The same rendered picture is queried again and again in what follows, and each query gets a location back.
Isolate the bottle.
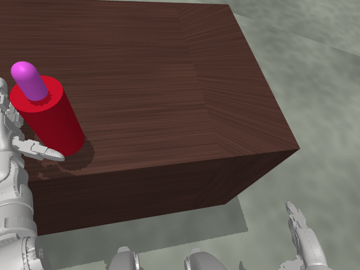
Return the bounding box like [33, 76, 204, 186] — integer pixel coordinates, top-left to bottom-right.
[10, 61, 85, 156]

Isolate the left robot arm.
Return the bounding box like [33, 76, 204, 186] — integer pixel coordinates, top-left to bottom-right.
[0, 151, 51, 270]

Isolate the left robot hand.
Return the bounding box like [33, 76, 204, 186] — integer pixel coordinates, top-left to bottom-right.
[0, 78, 65, 161]

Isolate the right robot hand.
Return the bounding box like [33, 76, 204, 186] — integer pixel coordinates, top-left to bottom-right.
[278, 201, 328, 270]

